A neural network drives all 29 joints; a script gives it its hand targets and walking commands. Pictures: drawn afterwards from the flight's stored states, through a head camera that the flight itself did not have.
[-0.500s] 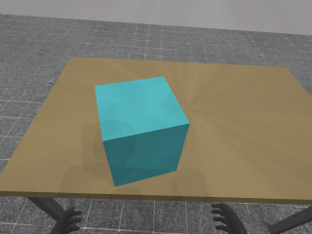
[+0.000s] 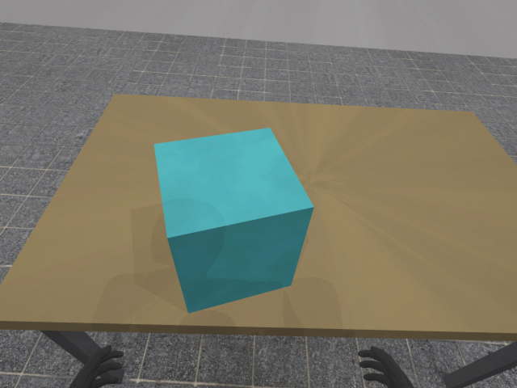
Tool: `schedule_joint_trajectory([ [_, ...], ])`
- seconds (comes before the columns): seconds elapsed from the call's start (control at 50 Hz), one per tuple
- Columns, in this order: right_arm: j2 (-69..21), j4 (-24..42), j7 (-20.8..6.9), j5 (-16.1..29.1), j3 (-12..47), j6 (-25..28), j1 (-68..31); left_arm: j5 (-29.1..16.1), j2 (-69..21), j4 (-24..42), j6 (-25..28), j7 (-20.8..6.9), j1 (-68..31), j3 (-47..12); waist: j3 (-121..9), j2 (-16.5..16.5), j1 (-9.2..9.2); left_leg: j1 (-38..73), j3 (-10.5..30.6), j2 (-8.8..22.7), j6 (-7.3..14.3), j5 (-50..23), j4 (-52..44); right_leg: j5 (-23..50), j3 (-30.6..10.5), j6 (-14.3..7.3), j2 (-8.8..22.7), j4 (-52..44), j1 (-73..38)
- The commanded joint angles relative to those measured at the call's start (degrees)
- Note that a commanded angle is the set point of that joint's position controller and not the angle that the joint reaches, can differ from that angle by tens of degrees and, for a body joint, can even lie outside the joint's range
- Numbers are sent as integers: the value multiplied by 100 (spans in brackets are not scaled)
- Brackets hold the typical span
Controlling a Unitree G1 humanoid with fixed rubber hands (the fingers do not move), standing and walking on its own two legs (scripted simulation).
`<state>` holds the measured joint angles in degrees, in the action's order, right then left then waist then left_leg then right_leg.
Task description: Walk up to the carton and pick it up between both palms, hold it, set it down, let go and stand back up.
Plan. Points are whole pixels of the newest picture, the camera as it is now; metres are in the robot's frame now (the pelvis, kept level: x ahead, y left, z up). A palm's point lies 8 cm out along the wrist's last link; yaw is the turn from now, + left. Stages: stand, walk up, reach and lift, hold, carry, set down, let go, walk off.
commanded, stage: stand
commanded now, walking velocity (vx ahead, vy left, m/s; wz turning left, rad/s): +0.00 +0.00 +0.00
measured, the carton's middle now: (228, 221) +0.42 +0.07 +0.00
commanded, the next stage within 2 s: none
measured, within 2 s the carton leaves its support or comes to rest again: neither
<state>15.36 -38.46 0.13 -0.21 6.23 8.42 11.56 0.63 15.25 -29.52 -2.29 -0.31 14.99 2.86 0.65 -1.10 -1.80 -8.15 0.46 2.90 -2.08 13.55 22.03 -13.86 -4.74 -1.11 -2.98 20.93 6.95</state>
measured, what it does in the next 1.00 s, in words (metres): stands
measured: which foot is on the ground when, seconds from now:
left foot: down 0.00-1.00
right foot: down 0.00-1.00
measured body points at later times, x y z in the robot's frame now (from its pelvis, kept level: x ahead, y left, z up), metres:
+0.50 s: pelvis -0.02 +0.01 +0.00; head -0.02 +0.02 +0.45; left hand +0.07 +0.32 -0.11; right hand +0.14 -0.25 -0.09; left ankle -0.03 +0.15 -0.75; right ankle -0.03 -0.11 -0.75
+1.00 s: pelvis -0.02 +0.01 +0.00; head -0.02 +0.02 +0.45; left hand +0.04 +0.33 -0.12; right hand +0.12 -0.26 -0.10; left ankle -0.03 +0.15 -0.75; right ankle -0.03 -0.11 -0.75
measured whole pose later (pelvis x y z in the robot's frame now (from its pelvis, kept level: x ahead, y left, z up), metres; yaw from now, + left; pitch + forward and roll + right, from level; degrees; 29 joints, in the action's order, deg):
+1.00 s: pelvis -0.02 +0.01 +0.00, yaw +0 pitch -2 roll -1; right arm 19.6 -42.9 0.1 -0.4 6.1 1.4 11.6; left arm 0.6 23.1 -51.9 1.3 -0.3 15.0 2.8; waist 0.6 -0.9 -1.8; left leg -8.6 0.5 2.9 -2.1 13.7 24.0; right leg -13.1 -4.7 -0.9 -3.0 21.8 7.0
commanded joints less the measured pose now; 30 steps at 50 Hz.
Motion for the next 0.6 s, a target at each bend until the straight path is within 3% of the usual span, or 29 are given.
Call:
schedule_joint_trajectory([
  [0.0, 1278, 42, 160, -161, -857, -451, 100, 81, 1442, -65, 238, 69, -422, 376, 0, -331, 104, -9, 70, 218, 409, -1648, 345, 1430, -49, 69, 570, 107, 311],
  [0.02, 1312, -12, 144, -94, -788, -440, 154, 113, 1156, -272, 237, 60, -431, 239, -58, 6, 202, 6, 14, 181, 375, -1287, 396, 1348, -145, 23, 634, -44, 255],
  [0.04, 1481, -43, 145, -96, -844, -409, 190, 45, 1242, -300, 292, 56, -291, 255, -142, 251, 131, 0, 94, 201, 459, -1041, 282, 1014, -428, -25, 752, -82, 145],
  [0.06, 1464, -89, 97, -143, -797, -456, 235, -25, 1407, -419, 297, 72, -256, 204, 45, 437, 118, -21, 112, 221, 403, -1058, 163, 1001, -384, -29, 804, -16, 213],
  [0.12, 1365, -122, 114, -117, -761, -494, -38, 68, 1437, -634, 331, 12, -474, 153, -27, -216, 152, 75, 265, 311, 485, -1364, 274, 991, -280, -41, 667, 74, 383],
  [0.14, 1622, -87, 155, -207, -827, -489, -31, 13, 1427, -705, 343, -26, -300, 167, -120, 430, 121, 70, 227, 321, 561, -1526, 342, 1192, -392, -81, 780, 78, 254],
  [0.16, 1625, -101, 106, -50, -787, -493, 85, 74, 1589, -850, 327, -26, -213, 132, -570, 254, 192, 339, 216, 300, 414, -1455, 373, 1414, -321, -55, 655, 120, 44],
  [0.2, 1603, -138, 97, -96, -773, -512, 217, 83, 1812, -915, 407, -6, -197, 199, -74, 273, 102, -64, 196, 205, 380, -1276, 234, 1265, -307, 0, 650, 78, 130],
  [0.22, 1613, -199, 113, -177, -765, -544, -67, 141, 1658, -1016, 389, -2, -379, 186, -174, 369, 133, 62, 224, 272, 469, -1186, 212, 1083, -340, 4, 692, 7, 136],
  [0.28, 1698, -201, 131, -59, -822, -600, 56, 54, 1757, -1114, 406, -26, -513, 181, -267, 101, 167, 126, 205, 282, 474, -1319, 319, 1410, -327, -33, 689, 14, 120],
  [0.3, 1639, -226, 144, -93, -839, -583, 51, 61, 1625, -1203, 409, 4, -590, 132, -377, 443, 267, 109, 212, 308, 459, -1305, 190, 1412, -377, -70, 802, 1, 46],
  [0.32, 1789, -215, 112, -101, -837, -526, 176, 44, 1700, -1241, 434, -32, -342, 145, -103, 492, 140, -8, 335, 315, 449, -1091, 201, 1180, -452, -187, 763, 15, 186],
  [0.34, 1575, -311, 88, -107, -811, -595, 1, 43, 1819, -1305, 433, -15, -451, 173, -20, 221, 162, -30, 345, 374, 494, -1184, 92, 1155, -334, -75, 749, 21, 266],
  [0.36, 1712, -219, 86, -86, -816, -617, -141, 22, 1826, -1346, 385, -11, -417, 104, -62, 9, 161, -55, 495, 372, 528, -1016, 186, 975, -332, -176, 692, -45, 269],
  [0.38, 1565, -208, 132, -136, -786, -595, -288, 31, 1714, -1416, 405, -31, -343, 156, -61, 562, 109, 28, 285, 328, 533, -805, 162, 771, -478, -134, 771, -175, 360],
  [0.4, 1680, -207, 128, -89, -832, -602, -43, 105, 1665, -1364, 416, -10, -443, 93, -75, 325, 255, 41, 317, 326, 442, -563, 194, 571, -497, -158, 774, -234, 403],
  [0.42, 1712, -329, 111, -104, -776, -609, -104, 81, 1711, -1414, 430, -12, -511, 100, 261, 337, 156, -211, 360, 289, 447, -517, 183, 586, -556, -161, 794, -287, 496],
  [0.44, 1706, -362, 122, -119, -773, -618, 11, 45, 1841, -1477, 446, -25, -356, 125, 355, 433, 169, -120, 414, 301, 504, -426, 34, 434, -518, -167, 770, -162, 551],
  [0.46, 1766, -380, 111, -132, -796, -630, 1, 47, 1718, -1508, 437, -40, -444, 168, 114, 218, 106, -140, 370, 344, 470, -710, 70, 591, -470, -105, 724, -264, 379],
  [0.48, 1703, -393, 109, -103, -778, -670, 31, 61, 1709, -1645, 428, 0, -295, 58, 29, 338, 227, 18, 376, 300, 501, -688, 83, 867, -325, -47, 701, -138, 261],
  [0.5, 1691, -354, 96, -145, -776, -609, -193, 42, 1743, -1671, 467, -30, -275, 92, 10, 362, 82, 56, 377, 353, 516, -708, 120, 734, -514, -67, 786, -186, 355],
  [0.52, 1693, -350, 108, -107, -800, -633, -136, 55, 1881, -1730, 448, -11, -262, 119, 277, 348, 151, -148, 418, 280, 519, -459, 6, 488, -487, -109, 749, -204, 406],
  [0.54, 1725, -373, 86, -121, -789, -592, -113, 4, 1774, -1645, 432, -28, -320, 105, 190, 278, 74, -105, 325, 327, 534, -508, 77, 646, -655, -137, 853, -280, 400],
  [0.56, 1719, -395, 75, -137, -811, -617, -163, 5, 1747, -1627, 394, -73, -591, 83, -3, 315, 215, -78, 233, 276, 469, -716, 152, 1032, -485, -203, 837, -163, 274],
  [0.58, 1720, -516, 132, -58, -852, -626, -30, 21, 1658, -1685, 472, -59, -428, 82, -150, 389, 133, 225, 329, 331, 427, -1007, 45, 1153, -504, -130, 847, -66, 251],
])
